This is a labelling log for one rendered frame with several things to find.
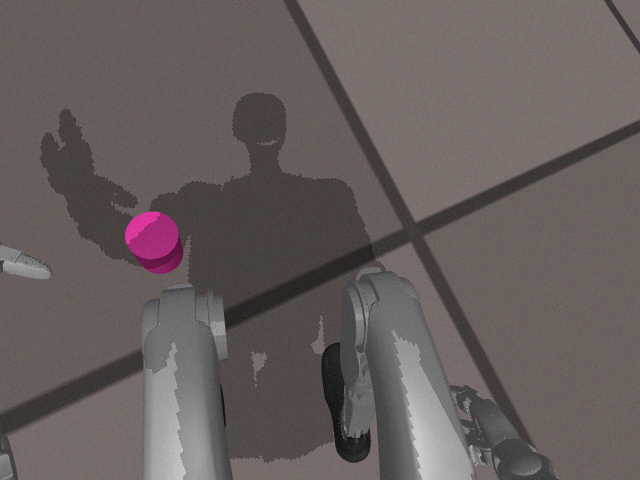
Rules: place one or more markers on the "left robot hand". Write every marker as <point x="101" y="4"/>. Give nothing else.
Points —
<point x="16" y="263"/>

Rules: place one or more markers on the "right robot arm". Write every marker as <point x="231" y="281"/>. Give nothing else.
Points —
<point x="516" y="459"/>

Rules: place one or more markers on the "can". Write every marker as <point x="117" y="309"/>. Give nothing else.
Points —
<point x="154" y="240"/>

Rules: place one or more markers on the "right robot hand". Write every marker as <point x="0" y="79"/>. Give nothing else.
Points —
<point x="489" y="427"/>

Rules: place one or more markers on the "left robot arm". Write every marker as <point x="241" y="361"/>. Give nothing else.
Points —
<point x="7" y="464"/>

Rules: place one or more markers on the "right robot foot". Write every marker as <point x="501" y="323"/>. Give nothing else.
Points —
<point x="350" y="449"/>

